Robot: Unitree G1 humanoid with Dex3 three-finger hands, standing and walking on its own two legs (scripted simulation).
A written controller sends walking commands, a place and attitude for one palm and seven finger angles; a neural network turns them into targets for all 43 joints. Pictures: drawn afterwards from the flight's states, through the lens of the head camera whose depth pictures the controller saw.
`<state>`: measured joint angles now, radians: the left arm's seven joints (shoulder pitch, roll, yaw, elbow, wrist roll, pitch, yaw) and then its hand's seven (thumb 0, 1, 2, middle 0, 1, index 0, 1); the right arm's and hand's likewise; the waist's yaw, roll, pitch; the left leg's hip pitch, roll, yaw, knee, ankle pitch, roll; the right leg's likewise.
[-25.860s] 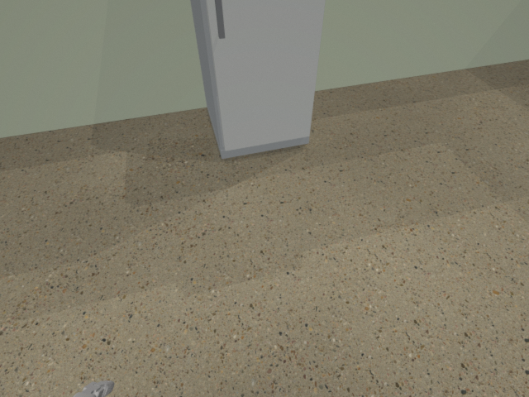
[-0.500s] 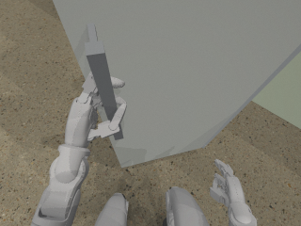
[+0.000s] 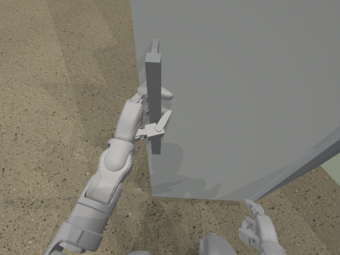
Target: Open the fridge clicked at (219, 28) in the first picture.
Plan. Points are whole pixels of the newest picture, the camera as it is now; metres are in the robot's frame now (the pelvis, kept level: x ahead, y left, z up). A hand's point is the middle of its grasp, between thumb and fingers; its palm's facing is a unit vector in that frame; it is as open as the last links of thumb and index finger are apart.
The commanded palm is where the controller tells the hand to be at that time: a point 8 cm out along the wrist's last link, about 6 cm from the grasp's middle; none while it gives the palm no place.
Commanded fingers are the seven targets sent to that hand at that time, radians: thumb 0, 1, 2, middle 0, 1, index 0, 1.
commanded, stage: stop walking and hold the door back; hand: left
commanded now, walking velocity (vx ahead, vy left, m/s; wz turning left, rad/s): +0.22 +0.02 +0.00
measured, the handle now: (156, 109) +0.40 +0.06 +0.11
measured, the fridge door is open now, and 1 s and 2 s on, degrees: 62 57 59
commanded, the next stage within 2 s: loosen the grip on the handle in 1.12 s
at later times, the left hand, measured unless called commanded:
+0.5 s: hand (162, 106) +0.40 +0.05 +0.12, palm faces -0.06 -0.99 -0.14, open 5.9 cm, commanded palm +0.38 +0.11 +0.10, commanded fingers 0.00 0.90 0.90 -0.45 -1.40 -0.45 -1.40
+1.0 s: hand (162, 110) +0.39 +0.05 +0.12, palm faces -0.11 -0.99 -0.11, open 6.0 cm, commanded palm +0.38 +0.09 +0.10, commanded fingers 0.00 0.90 0.90 -0.45 -1.40 -0.45 -1.40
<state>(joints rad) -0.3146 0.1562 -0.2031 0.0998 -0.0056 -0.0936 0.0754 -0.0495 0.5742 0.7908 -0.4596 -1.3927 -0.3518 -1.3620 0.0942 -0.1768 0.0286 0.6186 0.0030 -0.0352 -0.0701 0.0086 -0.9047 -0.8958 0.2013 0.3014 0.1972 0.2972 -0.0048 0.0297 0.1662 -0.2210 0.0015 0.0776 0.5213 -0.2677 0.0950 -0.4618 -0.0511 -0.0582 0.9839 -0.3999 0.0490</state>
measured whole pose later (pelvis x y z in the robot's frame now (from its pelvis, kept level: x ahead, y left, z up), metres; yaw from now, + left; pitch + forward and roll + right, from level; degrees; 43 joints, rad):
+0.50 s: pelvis -0.03 -0.02 -0.01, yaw +0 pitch -4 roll +3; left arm -0.71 0.16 0.05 0.77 -0.05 -0.15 0.05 -0.03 0.64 0.84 -0.45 -1.40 -0.37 -1.40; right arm 0.27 -0.32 -0.03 0.75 0.01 -0.05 -0.11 0.01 -0.90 -0.90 0.20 0.30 0.20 0.30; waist -0.07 -0.01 0.13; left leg -0.35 0.04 0.10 0.67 -0.27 -0.02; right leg -0.18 -0.14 -0.02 0.59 -0.34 0.06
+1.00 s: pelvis -0.02 -0.01 -0.01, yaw -2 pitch -1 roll +1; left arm -0.58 0.12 -0.04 0.50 -0.06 -0.15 0.06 -0.03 0.67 0.79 -0.45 -1.40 -0.32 -1.40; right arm 0.13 -0.21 0.03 0.68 0.01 -0.07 -0.08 0.01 -0.90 -0.90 0.21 0.30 0.20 0.30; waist 0.01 0.00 0.12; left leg -0.25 0.02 0.08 0.55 -0.28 0.00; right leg -0.27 -0.04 -0.06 0.60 -0.31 -0.01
